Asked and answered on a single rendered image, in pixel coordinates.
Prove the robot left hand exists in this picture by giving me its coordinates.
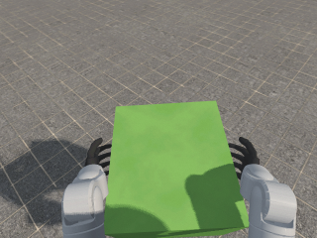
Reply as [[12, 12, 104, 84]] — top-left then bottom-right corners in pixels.
[[84, 138, 112, 176]]

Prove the robot right forearm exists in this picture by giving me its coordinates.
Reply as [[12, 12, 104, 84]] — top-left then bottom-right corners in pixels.
[[240, 164, 297, 238]]

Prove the carton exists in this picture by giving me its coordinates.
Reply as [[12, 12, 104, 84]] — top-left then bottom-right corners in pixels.
[[104, 100, 250, 238]]

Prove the robot left forearm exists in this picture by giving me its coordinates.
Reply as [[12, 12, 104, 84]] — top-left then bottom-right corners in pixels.
[[61, 164, 109, 238]]

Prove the robot right hand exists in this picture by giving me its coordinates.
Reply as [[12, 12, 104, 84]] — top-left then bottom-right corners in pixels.
[[228, 137, 260, 180]]

